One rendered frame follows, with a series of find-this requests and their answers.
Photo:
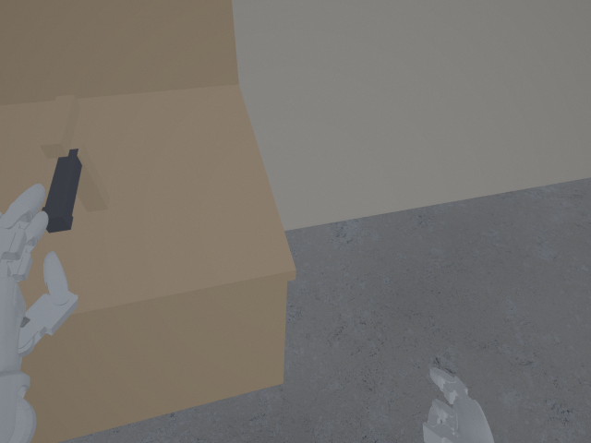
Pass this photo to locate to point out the right robot hand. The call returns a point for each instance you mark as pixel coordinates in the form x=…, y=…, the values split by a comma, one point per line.
x=465, y=422

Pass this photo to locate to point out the tap lever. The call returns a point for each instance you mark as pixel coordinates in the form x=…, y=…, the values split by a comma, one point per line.
x=62, y=194

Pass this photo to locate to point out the counter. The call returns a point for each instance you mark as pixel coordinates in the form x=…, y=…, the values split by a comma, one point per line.
x=176, y=251

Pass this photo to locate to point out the left robot hand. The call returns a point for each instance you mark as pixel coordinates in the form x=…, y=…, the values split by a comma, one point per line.
x=21, y=228

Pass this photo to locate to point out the left robot forearm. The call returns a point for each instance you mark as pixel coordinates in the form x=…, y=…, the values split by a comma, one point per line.
x=17, y=416

